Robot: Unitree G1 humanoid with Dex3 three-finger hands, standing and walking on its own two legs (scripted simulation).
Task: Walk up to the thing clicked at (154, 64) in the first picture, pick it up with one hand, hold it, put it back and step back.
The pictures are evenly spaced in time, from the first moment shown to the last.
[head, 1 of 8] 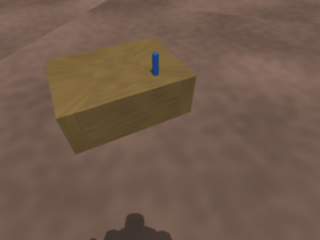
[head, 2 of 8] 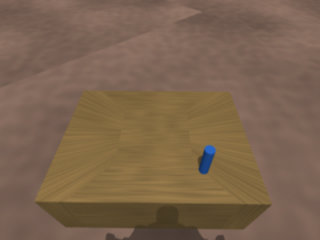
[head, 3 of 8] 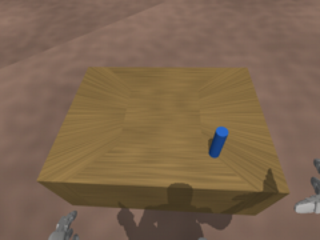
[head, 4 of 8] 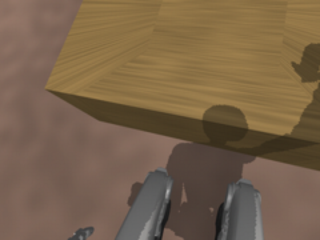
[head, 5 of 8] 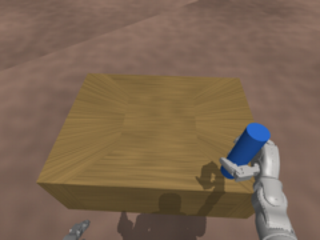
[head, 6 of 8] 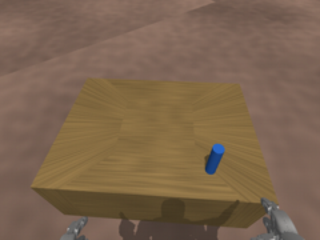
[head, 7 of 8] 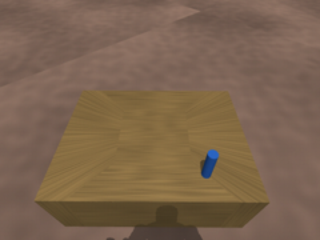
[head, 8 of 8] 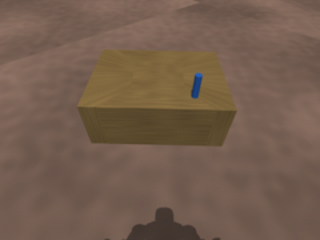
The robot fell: no
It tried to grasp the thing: yes
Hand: right
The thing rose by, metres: 0.34
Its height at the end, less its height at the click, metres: +0.00
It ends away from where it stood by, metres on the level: 0.03
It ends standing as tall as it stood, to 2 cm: yes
